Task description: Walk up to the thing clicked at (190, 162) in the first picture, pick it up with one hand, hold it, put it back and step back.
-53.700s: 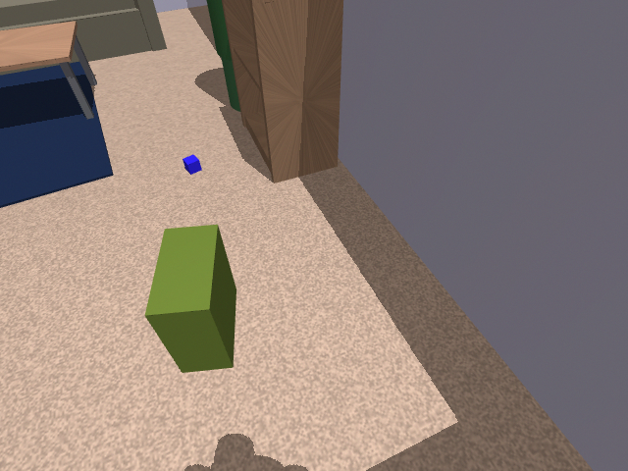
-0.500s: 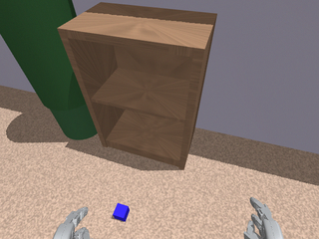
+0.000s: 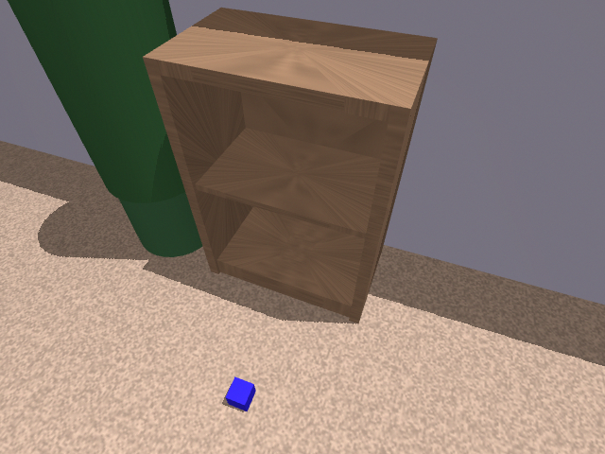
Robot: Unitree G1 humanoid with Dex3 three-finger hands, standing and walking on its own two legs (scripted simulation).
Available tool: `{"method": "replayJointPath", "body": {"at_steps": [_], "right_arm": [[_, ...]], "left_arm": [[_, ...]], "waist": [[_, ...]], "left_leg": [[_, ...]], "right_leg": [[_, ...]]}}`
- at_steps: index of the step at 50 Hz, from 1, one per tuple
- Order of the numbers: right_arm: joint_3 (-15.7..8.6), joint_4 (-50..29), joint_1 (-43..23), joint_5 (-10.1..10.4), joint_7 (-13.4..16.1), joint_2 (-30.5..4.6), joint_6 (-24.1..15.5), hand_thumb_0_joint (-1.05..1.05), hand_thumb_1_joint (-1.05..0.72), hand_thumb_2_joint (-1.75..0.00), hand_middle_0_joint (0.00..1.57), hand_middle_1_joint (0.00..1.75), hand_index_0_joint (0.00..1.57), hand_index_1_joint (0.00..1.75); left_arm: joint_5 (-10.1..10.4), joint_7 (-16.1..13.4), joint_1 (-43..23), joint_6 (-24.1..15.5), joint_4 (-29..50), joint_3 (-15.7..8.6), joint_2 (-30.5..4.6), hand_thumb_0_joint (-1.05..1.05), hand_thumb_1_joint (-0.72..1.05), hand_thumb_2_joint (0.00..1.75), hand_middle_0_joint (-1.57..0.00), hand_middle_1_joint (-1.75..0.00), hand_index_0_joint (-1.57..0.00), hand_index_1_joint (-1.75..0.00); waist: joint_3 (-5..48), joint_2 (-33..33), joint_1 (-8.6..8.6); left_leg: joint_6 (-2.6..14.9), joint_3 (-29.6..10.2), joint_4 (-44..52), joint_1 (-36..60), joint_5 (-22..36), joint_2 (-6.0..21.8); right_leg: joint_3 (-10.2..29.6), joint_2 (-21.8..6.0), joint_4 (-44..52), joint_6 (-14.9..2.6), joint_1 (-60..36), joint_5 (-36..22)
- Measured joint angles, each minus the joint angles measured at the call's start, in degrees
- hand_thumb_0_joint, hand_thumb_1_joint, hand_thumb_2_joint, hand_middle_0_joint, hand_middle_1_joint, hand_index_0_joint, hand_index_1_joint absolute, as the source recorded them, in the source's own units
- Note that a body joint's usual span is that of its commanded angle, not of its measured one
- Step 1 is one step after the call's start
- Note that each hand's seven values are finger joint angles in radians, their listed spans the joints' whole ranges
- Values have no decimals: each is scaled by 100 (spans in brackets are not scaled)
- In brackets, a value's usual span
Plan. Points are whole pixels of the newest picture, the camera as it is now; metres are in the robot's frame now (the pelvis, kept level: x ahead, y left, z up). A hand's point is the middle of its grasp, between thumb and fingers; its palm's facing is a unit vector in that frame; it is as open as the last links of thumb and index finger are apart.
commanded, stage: stand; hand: left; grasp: from above
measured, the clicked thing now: (241, 394) +0.43 +0.22 -0.72
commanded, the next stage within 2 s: none
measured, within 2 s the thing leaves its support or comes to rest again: neither
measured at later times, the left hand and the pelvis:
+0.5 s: hand out of the picture +0.03 +0.24 -0.14, palm faces +0.03 -0.94 -0.35, open 7.4 cm; pelvis -0.01 +0.00 +0.02, yaw +0 degrees
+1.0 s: hand out of the picture +0.06 +0.23 -0.14, palm faces +0.02 -0.94 -0.33, open 7.4 cm; pelvis +0.00 -0.01 +0.03, yaw +0 degrees
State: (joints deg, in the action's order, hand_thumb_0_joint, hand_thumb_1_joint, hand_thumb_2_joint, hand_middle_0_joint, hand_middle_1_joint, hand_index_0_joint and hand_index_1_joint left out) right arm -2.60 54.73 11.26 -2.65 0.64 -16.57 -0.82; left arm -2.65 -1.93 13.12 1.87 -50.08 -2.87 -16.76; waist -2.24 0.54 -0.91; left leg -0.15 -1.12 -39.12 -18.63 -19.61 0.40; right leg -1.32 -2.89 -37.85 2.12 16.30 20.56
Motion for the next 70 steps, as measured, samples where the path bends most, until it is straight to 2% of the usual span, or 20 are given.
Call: {"method": "replayJointPath", "body": {"at_steps": [10, 23, 45, 70], "right_arm": [[97, 502, -154, 86, 49, 114, 42, 1, -90, -90, 20, 30, 20, 30], [91, 833, -338, 135, 14, 7, 76, 0, -90, -90, 21, 30, 20, 30], [189, 1063, -371, 159, -3, -136, 74, 0, -90, -90, 20, 30, 20, 30], [236, 1076, -517, 177, -11, -203, 26, 0, -90, -90, 20, 30, 20, 30]], "left_arm": [[67, 4, -126, -75, -922, 64, 56, 1, 91, 90, -20, -30, -20, -29], [59, 35, -304, -157, -1482, 78, -36, 0, 91, 90, -20, -30, -20, -29], [117, 101, -573, -192, -1674, 83, -78, 0, 91, 90, -20, -30, -20, -29], [152, 148, -762, -196, -1644, 80, -145, 0, 91, 90, -20, -30, -20, -29]], "waist": [[-106, -55, -29], [-136, -144, -17], [-172, -124, 59], [-154, -118, 68]], "left_leg": [[26, 11, 952, 681, 484, -47], [-20, -15, 1605, 1053, 862, -33], [-127, -39, 1859, 1147, 940, 88], [-137, 5, 2003, 1236, 923, 103]], "right_leg": [[-20, -40, 988, 46, -700, -503], [-60, -21, 1559, 16, -1042, -830], [-87, 102, 1798, -86, -1121, -902], [-49, 114, 1925, -92, -1185, -891]]}}
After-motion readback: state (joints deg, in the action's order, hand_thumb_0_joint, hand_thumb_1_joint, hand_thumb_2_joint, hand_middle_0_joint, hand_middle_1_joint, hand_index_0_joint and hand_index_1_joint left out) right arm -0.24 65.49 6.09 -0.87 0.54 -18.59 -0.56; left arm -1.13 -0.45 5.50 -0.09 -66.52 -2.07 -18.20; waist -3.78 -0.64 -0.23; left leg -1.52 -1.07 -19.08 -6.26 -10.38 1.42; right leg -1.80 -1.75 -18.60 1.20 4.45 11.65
